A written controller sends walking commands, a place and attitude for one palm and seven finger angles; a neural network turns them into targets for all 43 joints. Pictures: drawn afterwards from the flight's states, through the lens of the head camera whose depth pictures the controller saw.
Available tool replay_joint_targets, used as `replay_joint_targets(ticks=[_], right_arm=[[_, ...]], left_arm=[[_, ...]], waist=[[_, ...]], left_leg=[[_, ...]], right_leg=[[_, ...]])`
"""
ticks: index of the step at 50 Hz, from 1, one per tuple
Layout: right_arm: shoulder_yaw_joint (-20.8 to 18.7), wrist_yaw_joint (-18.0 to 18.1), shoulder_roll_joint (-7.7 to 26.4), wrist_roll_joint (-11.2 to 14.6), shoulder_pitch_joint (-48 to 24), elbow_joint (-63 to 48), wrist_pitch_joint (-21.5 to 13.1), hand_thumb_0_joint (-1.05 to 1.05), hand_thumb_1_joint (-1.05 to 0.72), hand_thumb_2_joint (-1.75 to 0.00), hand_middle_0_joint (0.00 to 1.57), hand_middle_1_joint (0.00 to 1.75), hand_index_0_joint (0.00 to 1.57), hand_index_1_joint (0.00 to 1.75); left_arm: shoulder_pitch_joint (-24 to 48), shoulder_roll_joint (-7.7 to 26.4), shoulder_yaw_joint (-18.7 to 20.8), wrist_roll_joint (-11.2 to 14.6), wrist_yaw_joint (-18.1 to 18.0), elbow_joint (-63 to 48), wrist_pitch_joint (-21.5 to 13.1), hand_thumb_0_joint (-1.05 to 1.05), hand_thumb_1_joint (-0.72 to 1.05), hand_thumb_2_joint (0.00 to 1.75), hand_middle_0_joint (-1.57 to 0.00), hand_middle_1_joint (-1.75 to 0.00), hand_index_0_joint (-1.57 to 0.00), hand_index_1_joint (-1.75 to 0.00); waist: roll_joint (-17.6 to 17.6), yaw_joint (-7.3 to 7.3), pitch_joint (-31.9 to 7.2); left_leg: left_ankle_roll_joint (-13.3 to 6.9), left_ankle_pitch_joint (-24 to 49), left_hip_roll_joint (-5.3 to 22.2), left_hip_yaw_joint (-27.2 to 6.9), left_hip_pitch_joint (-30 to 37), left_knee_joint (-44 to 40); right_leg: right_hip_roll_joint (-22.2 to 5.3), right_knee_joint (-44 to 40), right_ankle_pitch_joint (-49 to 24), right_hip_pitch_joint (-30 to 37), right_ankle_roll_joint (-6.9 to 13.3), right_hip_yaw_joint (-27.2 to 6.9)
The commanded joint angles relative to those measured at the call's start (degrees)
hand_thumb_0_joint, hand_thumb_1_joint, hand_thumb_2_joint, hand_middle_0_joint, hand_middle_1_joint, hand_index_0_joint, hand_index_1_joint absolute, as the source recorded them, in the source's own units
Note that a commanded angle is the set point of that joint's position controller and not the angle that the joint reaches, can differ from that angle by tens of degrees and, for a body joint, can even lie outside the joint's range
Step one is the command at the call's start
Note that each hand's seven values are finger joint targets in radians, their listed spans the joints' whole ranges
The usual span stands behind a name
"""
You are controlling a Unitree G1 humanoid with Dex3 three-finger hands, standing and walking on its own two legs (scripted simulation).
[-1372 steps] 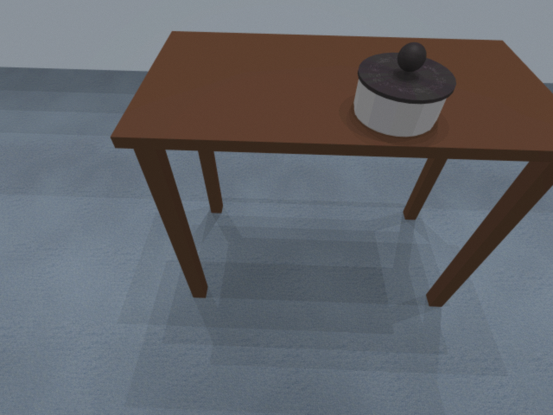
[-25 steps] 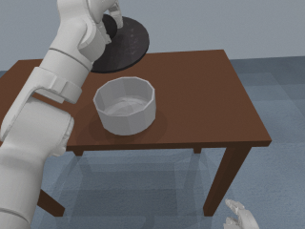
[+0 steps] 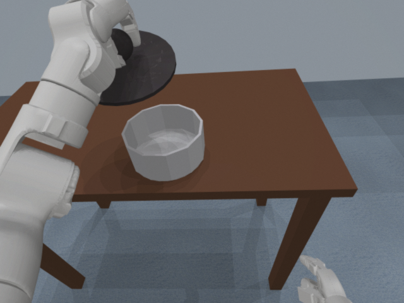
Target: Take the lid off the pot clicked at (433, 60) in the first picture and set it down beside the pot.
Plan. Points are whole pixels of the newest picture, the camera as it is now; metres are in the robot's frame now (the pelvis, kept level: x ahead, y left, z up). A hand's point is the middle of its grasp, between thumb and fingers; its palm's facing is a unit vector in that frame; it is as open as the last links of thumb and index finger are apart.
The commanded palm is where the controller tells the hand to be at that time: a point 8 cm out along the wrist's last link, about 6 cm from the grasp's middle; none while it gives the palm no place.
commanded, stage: move the lid sideways beside the pot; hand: left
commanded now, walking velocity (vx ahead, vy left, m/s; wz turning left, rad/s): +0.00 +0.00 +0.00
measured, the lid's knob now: (117, 45) +0.46 +0.18 +0.31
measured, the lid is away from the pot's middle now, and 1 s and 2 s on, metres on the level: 0.05 0.18 0.23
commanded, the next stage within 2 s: lower the lid onto the table in 1.74 s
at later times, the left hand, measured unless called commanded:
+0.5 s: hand (77, 54) +0.42 +0.24 +0.32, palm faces -0.08 -0.12 -0.99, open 8.2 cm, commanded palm +0.39 +0.24 +0.39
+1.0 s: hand (40, 57) +0.41 +0.29 +0.32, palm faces -0.04 -0.12 -0.99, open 8.2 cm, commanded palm +0.37 +0.29 +0.39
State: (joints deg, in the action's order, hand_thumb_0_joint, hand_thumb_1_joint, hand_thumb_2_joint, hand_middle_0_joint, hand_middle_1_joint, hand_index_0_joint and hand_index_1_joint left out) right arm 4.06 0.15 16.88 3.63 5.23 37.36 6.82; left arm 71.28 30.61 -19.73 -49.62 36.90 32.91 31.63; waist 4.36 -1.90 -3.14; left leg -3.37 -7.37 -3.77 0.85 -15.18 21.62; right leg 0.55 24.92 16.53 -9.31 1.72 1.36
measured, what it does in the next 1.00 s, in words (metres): stands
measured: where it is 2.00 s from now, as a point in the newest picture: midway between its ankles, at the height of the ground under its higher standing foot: outside the picture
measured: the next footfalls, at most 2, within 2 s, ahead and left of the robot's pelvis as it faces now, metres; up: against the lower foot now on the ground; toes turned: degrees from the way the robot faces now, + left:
none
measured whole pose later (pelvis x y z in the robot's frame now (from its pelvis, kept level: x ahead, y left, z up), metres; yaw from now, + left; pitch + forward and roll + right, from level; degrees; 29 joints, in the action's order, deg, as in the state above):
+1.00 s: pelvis +0.00 +0.02 +0.00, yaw +1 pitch +2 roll +0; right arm 3.5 0.8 17.6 5.0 6.2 36.0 8.5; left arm 65.6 44.0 -10.5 -50.7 38.2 30.7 25.0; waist 4.5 -1.7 -1.2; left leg -4.4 -8.0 -4.4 0.0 -17.7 23.5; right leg 0.1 24.1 16.2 -10.3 0.7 2.3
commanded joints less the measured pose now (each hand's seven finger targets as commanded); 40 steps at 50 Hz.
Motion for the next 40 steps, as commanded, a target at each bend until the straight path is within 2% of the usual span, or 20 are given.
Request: replay_joint_targets(ticks=[1, 3, 6, 8, 10, 14, 17, 18, 19, 21, 23, 24, 27, 30, 32, 34, 36, 38, 39, 40], right_arm=[[-2.1, 0.8, 5.6, -0.3, -8.6, -8.9, -3.2, 0.00, -0.90, -0.90, 0.20, 0.30, 0.20, 0.30], [-2.2, 0.7, 6.4, 0.0, -8.6, -8.8, -3.0, 0.00, -0.90, -0.90, 0.20, 0.30, 0.20, 0.30], [-2.0, 0.9, 6.1, 0.1, -8.3, -8.0, -2.9, 0.00, -0.90, -0.90, 0.20, 0.30, 0.20, 0.30], [-2.3, 0.8, 6.7, 0.3, -8.4, -8.0, -2.7, 0.00, -0.90, -0.90, 0.20, 0.30, 0.20, 0.30], [-2.0, 1.0, 6.1, 0.2, -8.2, -7.7, -2.9, 0.00, -0.90, -0.90, 0.20, 0.30, 0.20, 0.30], [-2.3, 0.9, 6.3, 0.1, -7.4, -8.3, -3.0, 0.00, -0.90, -0.90, 0.20, 0.30, 0.20, 0.30], [-2.1, 1.1, 6.4, 0.6, -7.4, -7.5, -2.1, 0.00, -0.90, -0.90, 0.20, 0.30, 0.20, 0.30], [-2.7, 1.0, 7.5, 0.4, -6.4, -7.5, -2.2, 0.00, -0.90, -0.90, 0.20, 0.30, 0.20, 0.30], [-2.6, 1.1, 6.9, 0.2, -6.1, -7.8, -2.5, 0.00, -0.90, -0.90, 0.20, 0.30, 0.20, 0.30], [-2.4, 1.2, 6.8, 0.4, -6.3, -7.8, -2.1, 0.00, -0.90, -0.90, 0.20, 0.30, 0.20, 0.30], [-2.9, 1.1, 7.4, 0.3, -5.8, -8.1, -2.5, 0.00, -0.90, -0.90, 0.20, 0.30, 0.20, 0.30], [-2.8, 1.0, 6.6, 0.3, -5.8, -8.6, -2.8, 0.00, -0.90, -0.90, 0.20, 0.30, 0.20, 0.30], [-2.7, 1.1, 6.7, 0.7, -6.0, -8.2, -2.4, 0.00, -0.90, -0.90, 0.20, 0.30, 0.20, 0.30], [-2.9, 1.1, 7.2, 0.6, -5.4, -8.2, -2.0, 0.00, -0.90, -0.90, 0.20, 0.30, 0.20, 0.30], [-2.9, 1.1, 7.5, 0.8, -5.2, -8.6, -1.4, 0.00, -0.90, -0.90, 0.20, 0.30, 0.20, 0.30], [-3.1, 0.8, 7.1, 0.8, -5.2, -9.9, -2.0, 0.00, -0.90, -0.90, 0.20, 0.30, 0.20, 0.30], [-3.0, 0.9, 6.7, 1.0, -5.9, -9.3, -2.0, 0.00, -0.90, -0.90, 0.20, 0.30, 0.20, 0.30], [-3.6, 0.9, 8.7, 0.6, -4.2, -8.8, -1.8, 0.00, -0.90, -0.90, 0.20, 0.30, 0.20, 0.30], [-3.3, 0.8, 7.8, 0.7, -4.2, -9.5, -1.6, 0.00, -0.90, -0.90, 0.20, 0.30, 0.20, 0.30], [-3.0, 1.1, 7.4, 0.8, -5.6, -9.5, -1.4, 0.00, -0.90, -0.90, 0.20, 0.30, 0.20, 0.30]], left_arm=[[35.4, 16.6, 9.7, -2.5, -3.3, -12.9, -1.1, 0.00, 0.51, 1.21, -0.80, -0.86, -0.81, -0.87], [34.1, 14.8, 7.2, -1.3, -3.0, -12.8, -1.3, 0.00, 0.51, 1.21, -0.80, -0.86, -0.81, -0.87], [34.2, 17.8, 9.8, -2.6, -3.0, -9.2, -1.7, 0.00, 0.51, 1.21, -0.80, -0.86, -0.81, -0.87], [33.1, 15.5, 7.1, -1.4, -2.7, -9.8, -2.1, 0.00, 0.51, 1.21, -0.80, -0.86, -0.81, -0.87], [34.1, 16.0, 7.7, -3.0, -2.8, -6.5, -2.3, 0.00, 0.51, 1.21, -0.80, -0.86, -0.81, -0.87], [35.2, 20.9, 10.8, -3.6, -2.8, -10.7, -3.8, 0.00, 0.51, 1.21, -0.80, -0.86, -0.81, -0.87], [34.1, 18.7, 8.7, -3.2, -2.2, -5.3, -4.0, 0.00, 0.51, 1.21, -0.80, -0.86, -0.81, -0.87], [31.5, 20.1, 9.6, -2.3, -2.4, -5.8, -4.1, 0.00, 0.51, 1.21, -0.80, -0.86, -0.81, -0.87], [35.2, 23.6, 12.3, -3.9, -2.6, -7.9, -4.8, 0.00, 0.51, 1.21, -0.80, -0.86, -0.81, -0.87], [34.0, 23.7, 12.4, -3.9, -2.4, -5.6, -5.3, 0.00, 0.51, 1.21, -0.80, -0.86, -0.81, -0.87], [32.7, 22.1, 10.7, -2.6, -2.5, -8.6, -5.7, 0.00, 0.51, 1.21, -0.80, -0.86, -0.81, -0.87], [36.0, 24.7, 13.2, -3.5, -2.7, -12.8, -6.3, 0.00, 0.51, 1.21, -0.80, -0.86, -0.81, -0.87], [31.7, 22.5, 12.0, -3.2, -2.4, -8.2, -6.0, 0.00, 0.51, 1.21, -0.80, -0.86, -0.81, -0.87], [30.0, 25.3, 14.1, -3.9, -2.3, -5.5, -5.9, 0.00, 0.51, 1.21, -0.80, -0.86, -0.81, -0.87], [30.2, 26.6, 14.7, -3.8, -2.1, -7.3, -6.4, 0.00, 0.51, 1.21, -0.80, -0.86, -0.81, -0.87], [33.1, 27.7, 15.4, -3.4, -2.5, -15.9, -7.3, 0.00, 0.51, 1.21, -0.80, -0.86, -0.81, -0.87], [30.6, 23.3, 12.7, -2.6, -2.4, -13.0, -6.6, 0.00, 0.51, 1.21, -0.80, -0.86, -0.81, -0.87], [25.0, 28.3, 16.3, -2.5, -2.5, -11.1, -6.4, 0.00, 0.51, 1.21, -0.80, -0.86, -0.81, -0.87], [28.7, 31.6, 18.9, -3.8, -2.6, -14.3, -6.9, 0.00, 0.51, 1.21, -0.80, -0.86, -0.81, -0.87], [27.1, 29.3, 17.7, -3.7, -2.3, -10.4, -6.7, 0.00, 0.51, 1.21, -0.80, -0.86, -0.81, -0.87]], waist=[[-5.4, 0.03, -23.4], [-2.7, 0.66, -22.1], [-5.4, 0.51, -20.0], [-3.2, 0.93, -19.7], [-5.2, 1.11, -18.9], [-3.6, 0.36, -23.4], [-6.0, 1.45, -18.6], [-4.0, 1.15, -19.5], [-4.5, 0.75, -22.0], [-5.3, 0.80, -21.6], [-2.4, 1.02, -22.8], [-1.9, 0.46, -25.6], [-2.5, 1.08, -21.3], [-3.9, 0.88, -19.6], [-4.2, 0.72, -20.6], [-0.6, 0.16, -25.9], [-0.9, 1.03, -23.3], [-0.4, 0.37, -22.2], [-1.2, -0.25, -24.3], [-2.8, 0.20, -22.2]], left_leg=[[-1.7, 15.9, -0.3, -1.6, 16.5, 2.3], [-1.4, 16.0, -0.2, -2.1, 17.0, 2.4], [-1.4, 13.4, -0.1, -2.1, 14.8, 1.8], [-1.1, 12.9, -0.1, -2.5, 15.6, 1.9], [-1.2, 12.2, 0.0, -2.4, 14.4, 1.9], [-1.3, 13.5, -0.2, -2.5, 15.2, 2.1], [-1.4, 11.0, 0.0, -2.4, 13.7, 1.5], [-1.2, 11.4, 0.2, -2.9, 14.5, 1.9], [-1.3, 11.7, 0.0, -2.6, 14.2, 1.8], [-1.5, 13.1, 0.0, -2.5, 13.9, 2.1], [-1.4, 15.1, 0.1, -3.1, 16.1, 2.8], [-1.5, 16.6, -0.1, -2.9, 16.7, 3.1], [-1.5, 16.8, 0.1, -3.0, 16.2, 3.0], [-1.4, 15.7, 0.4, -2.9, 14.5, 2.7], [-1.5, 16.0, 0.3, -2.8, 14.6, 2.3], [-1.4, 20.1, 0.4, -3.4, 17.5, 3.1], [-1.5, 20.9, 0.7, -3.7, 18.4, 3.5], [-1.2, 21.0, 1.0, -4.0, 17.9, 3.6], [-1.2, 21.4, 0.9, -3.8, 17.3, 3.3], [-1.4, 21.0, 0.7, -3.3, 16.5, 3.6]], right_leg=[[1.1, -2.8, -20.0, 0.2, 0.7, -2.0], [0.9, -3.1, -19.1, -0.9, 1.1, -1.3], [1.1, -3.4, -16.9, -1.8, 0.9, -1.3], [0.9, -3.5, -15.7, -2.3, 1.2, -0.9], [1.2, -3.3, -15.0, -2.9, 1.1, -1.0], [0.9, -3.3, -16.4, -0.3, 1.0, -1.7], [1.0, -3.9, -14.3, -3.0, 0.7, -0.8], [0.7, -3.7, -14.3, -2.5, 1.0, -0.7], [0.9, -3.9, -14.7, -0.7, 0.8, -1.5], [0.8, -3.3, -16.2, -0.6, 0.8, -1.1], [0.8, -3.1, -17.0, -0.8, 1.1, -0.9], [1.0, -3.0, -18.2, 0.7, 1.0, -1.7], [1.4, -3.1, -17.2, -2.2, 1.1, -0.6], [1.3, -3.3, -16.5, -2.1, 1.2, -0.5], [1.1, -3.4, -17.2, -1.3, 1.0, -0.5], [1.2, -2.6, -18.5, 0.5, 1.2, -1.1], [1.5, -2.9, -17.0, -2.6, 1.1, -0.5], [1.2, -3.4, -17.4, -2.3, 1.4, -0.5], [1.4, -2.9, -18.1, -0.6, 1.3, -0.9], [1.3, -2.7, -18.0, -1.6, 1.3, -0.5]])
